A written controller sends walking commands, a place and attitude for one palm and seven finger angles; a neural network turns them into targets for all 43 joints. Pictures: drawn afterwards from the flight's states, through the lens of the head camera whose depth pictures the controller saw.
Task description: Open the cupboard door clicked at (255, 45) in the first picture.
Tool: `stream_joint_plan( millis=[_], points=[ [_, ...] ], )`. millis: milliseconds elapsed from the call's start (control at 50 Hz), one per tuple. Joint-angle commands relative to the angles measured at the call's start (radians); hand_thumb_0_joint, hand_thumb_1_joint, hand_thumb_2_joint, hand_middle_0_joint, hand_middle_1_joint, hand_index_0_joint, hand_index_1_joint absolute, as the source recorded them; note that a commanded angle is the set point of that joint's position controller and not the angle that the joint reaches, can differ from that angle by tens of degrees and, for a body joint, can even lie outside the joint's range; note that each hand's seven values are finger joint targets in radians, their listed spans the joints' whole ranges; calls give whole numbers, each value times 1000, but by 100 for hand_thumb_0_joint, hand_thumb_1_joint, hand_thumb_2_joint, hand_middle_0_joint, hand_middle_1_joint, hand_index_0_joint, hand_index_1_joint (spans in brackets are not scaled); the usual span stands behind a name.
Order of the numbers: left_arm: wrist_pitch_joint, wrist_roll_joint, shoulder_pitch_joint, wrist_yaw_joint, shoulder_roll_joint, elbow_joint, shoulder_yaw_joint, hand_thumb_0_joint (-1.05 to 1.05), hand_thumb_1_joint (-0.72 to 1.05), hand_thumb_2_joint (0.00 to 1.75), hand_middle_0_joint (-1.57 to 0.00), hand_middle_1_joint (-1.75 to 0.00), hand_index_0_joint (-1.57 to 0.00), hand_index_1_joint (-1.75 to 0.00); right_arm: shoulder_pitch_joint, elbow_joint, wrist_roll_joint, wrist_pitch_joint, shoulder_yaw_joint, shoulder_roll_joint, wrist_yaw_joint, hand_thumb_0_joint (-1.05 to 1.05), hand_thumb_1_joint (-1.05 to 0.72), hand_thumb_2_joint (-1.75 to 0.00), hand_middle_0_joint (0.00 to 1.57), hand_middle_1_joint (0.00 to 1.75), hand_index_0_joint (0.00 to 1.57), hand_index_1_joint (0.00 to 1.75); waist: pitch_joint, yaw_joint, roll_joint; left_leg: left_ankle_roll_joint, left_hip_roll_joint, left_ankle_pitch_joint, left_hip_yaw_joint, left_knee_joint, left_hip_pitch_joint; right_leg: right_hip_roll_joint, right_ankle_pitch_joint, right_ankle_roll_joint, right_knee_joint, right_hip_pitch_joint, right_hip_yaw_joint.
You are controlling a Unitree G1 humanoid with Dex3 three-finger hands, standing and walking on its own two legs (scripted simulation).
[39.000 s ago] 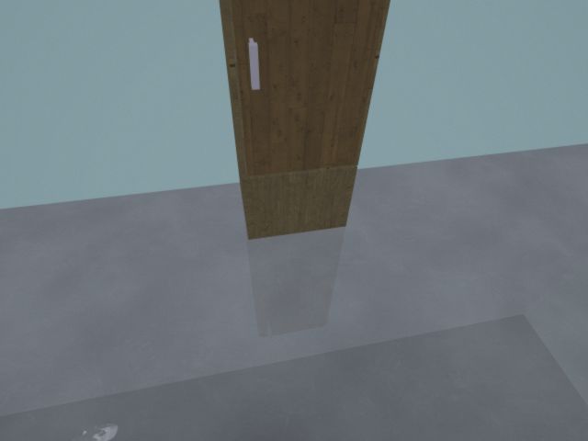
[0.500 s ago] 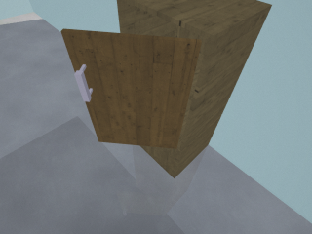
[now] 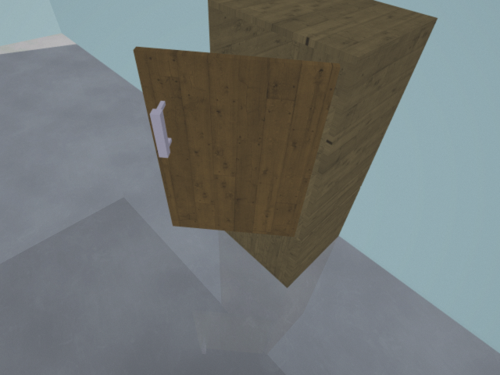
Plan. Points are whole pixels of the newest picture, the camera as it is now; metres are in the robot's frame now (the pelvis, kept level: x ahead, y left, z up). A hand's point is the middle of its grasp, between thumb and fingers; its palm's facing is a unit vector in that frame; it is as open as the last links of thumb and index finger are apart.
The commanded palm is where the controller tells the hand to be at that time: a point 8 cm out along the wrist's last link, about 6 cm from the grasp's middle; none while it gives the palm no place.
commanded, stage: look again from close up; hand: left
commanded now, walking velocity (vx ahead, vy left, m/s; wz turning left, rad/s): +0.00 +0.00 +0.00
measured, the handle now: (163, 129) +0.61 +0.25 +0.05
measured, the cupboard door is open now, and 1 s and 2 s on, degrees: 41 41 41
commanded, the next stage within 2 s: shuffle to correct the standing spot in 0.04 s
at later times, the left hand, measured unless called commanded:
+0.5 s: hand out of the picture -0.07 +0.18 -0.19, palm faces +0.07 -0.99 -0.13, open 7.4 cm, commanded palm none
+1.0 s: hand out of the picture +0.10 +0.19 -0.17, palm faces +0.06 -0.98 -0.18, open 7.3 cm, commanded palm none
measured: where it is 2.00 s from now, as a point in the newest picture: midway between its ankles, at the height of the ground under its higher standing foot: outside the picture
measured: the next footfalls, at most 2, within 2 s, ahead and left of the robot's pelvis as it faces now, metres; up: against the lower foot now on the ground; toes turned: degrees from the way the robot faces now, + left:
right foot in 0.78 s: +0.11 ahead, -0.09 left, +0.00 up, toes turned -8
left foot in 1.06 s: +0.20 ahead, +0.17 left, +0.00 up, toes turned +5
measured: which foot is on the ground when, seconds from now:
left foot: down 0.00-0.80, up 0.82-1.00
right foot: down 0.00-0.46, up 0.48-0.76, down 0.78-1.00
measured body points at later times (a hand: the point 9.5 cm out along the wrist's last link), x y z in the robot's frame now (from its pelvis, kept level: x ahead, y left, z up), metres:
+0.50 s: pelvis +0.00 +0.02 -0.01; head +0.00 +0.05 +0.44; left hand -0.07 +0.23 -0.17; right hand -0.01 -0.21 -0.15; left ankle +0.03 +0.09 -0.73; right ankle -0.02 -0.14 -0.72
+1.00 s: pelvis +0.08 +0.03 +0.01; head +0.09 +0.03 +0.46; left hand +0.09 +0.25 -0.15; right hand +0.09 -0.20 -0.15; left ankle +0.13 +0.15 -0.70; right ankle +0.08 -0.08 -0.73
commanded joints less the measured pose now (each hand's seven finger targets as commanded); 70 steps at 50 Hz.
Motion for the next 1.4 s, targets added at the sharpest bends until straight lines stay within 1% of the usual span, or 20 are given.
stream_joint_plan(
  millis=[0,200,360,400,440,480,580,720,740,780,800,860,920,1000,1060,1180,1260,1320,1360,1380],
  points=[
    [-3,1,90,-1,82,-32,12,0,90,90,-20,-30,-20,-30,21,-56,1,-9,-30,-143,-3,0,-90,-90,20,30,20,30,98,4,67,12,115,-259,-190,-282,-100,-2,-45,-59,-87,-80,18],
    [-10,8,169,-8,78,-3,16,0,90,90,-20,-30,-20,-30,59,-30,-2,6,-31,-131,6,0,-90,-90,20,30,20,30,72,10,24,10,80,-356,-153,-229,-99,-25,-270,-72,-151,-125,54],
    [-19,-3,150,-13,110,-2,46,0,90,90,-20,-30,-20,-30,129,-18,-3,-8,-21,-63,12,0,-90,-90,20,30,20,30,99,-24,-89,-7,-2,-141,-31,-7,-34,-123,-337,-138,-218,-222,179],
    [-16,0,143,-14,85,-9,43,0,90,90,-20,-30,-20,-30,166,-7,-1,-15,-27,-87,10,0,-90,-90,20,30,20,30,113,-35,28,12,45,-253,-121,-120,-2,-56,-322,-117,-102,-274,96],
    [-13,8,134,-17,24,-28,34,0,90,90,-20,-30,-20,-30,251,12,-8,-19,-43,-161,0,0,-90,-90,20,30,20,30,124,-56,278,90,228,-521,-414,-383,39,72,-230,-78,232,-369,-83],
    [-21,17,84,-20,14,-42,27,0,90,90,-20,-30,-20,-30,239,15,-3,-28,-39,-140,-2,0,-90,-90,20,30,20,30,164,-41,215,180,295,-467,-512,-442,23,12,-193,-96,491,-458,-25],
    [-34,5,80,-35,-37,-34,25,0,90,90,-20,-30,-20,-30,191,13,-2,-57,-21,-89,-8,0,-90,-90,20,30,20,30,57,-7,89,184,235,-22,-274,-376,46,-24,-80,-76,367,-337,-39],
    [-43,6,103,-27,-31,-27,38,0,90,90,-20,-30,-20,-30,190,38,2,-46,-18,-69,-8,0,-90,-90,20,30,20,30,35,34,41,130,182,-69,-174,-239,-78,21,54,-70,-50,3,-71],
    [-52,8,153,-21,11,-12,48,0,90,90,-20,-30,-20,-30,180,33,7,-50,-12,-46,-4,0,-90,-90,20,30,20,30,27,59,-41,88,124,-121,-117,-131,-198,-45,42,-89,-117,158,18],
    [-57,3,285,-5,160,9,83,0,90,90,-20,-30,-20,-30,138,-24,0,-45,-20,-40,9,0,-90,-90,20,30,20,30,19,100,-268,3,-6,-344,31,302,-469,-434,-53,-272,-325,280,483],
    [-55,-2,268,-3,141,5,83,0,90,90,-20,-30,-20,-30,104,-28,-11,-40,-32,-62,12,0,-90,-90,20,30,20,30,66,88,-149,0,31,-303,-35,445,-474,-433,-92,-312,-353,175,472],
    [-60,-2,98,3,52,-39,56,0,90,90,-20,-30,-20,-30,114,1,-6,-14,-26,-19,21,0,-90,-90,20,30,20,30,120,0,-84,-23,82,-112,-64,468,-340,-294,102,-237,-348,-63,201],
    [-54,5,42,1,61,-54,51,0,90,90,-20,-30,-20,-30,153,15,7,-2,-9,43,17,0,-90,-90,20,30,20,30,77,-26,-118,-56,52,-59,4,236,-136,-205,419,-197,-260,-146,14],
    [-25,-4,64,-1,88,-41,54,0,90,90,-20,-30,-20,-30,159,18,10,-10,-14,18,4,0,-90,-90,20,30,20,30,18,-20,-64,-73,23,167,30,-65,74,-127,294,-129,-88,-161,-17],
    [2,-13,149,2,18,-44,43,0,90,90,-20,-30,-20,-30,121,-24,4,-20,-39,-129,-16,0,-90,-90,20,30,20,30,-32,21,222,73,299,606,-233,-180,38,-8,-92,-36,95,-129,-65],
    [15,-7,114,-5,24,-45,45,0,90,90,-20,-30,-20,-30,48,-45,-1,-13,-56,-136,-40,0,-90,-90,20,30,20,30,-92,-9,218,165,324,818,-226,-154,135,10,-213,-42,293,-195,-11],
    [23,-3,100,-12,8,-66,51,0,90,90,-20,-30,-20,-30,24,-62,-6,3,-78,-171,-43,0,-90,-90,20,30,20,30,-148,-16,175,163,327,702,-210,-138,136,30,-159,-38,237,-177,-14],
    [13,6,174,-13,21,-55,59,0,90,90,-20,-30,-20,-30,-32,-82,1,16,-73,-135,-33,0,-90,-90,20,30,20,30,-115,32,50,63,213,286,-134,-59,-46,13,117,-38,-89,-1,3],
    [6,12,109,-7,119,-80,62,0,90,90,-20,-30,-20,-30,-61,-113,9,35,-51,-31,-14,0,-90,-90,20,30,20,30,2,15,-244,-46,23,-170,-6,111,-176,-235,179,-152,-248,-116,249],
    [-11,36,60,3,267,-143,33,0,90,90,-20,-30,-20,-30,-119,-218,-8,0,-53,-199,-13,0,-90,-90,20,30,20,30,26,-16,-43,-43,49,-120,-121,25,-79,-134,220,-123,-134,-113,161]
  ],
)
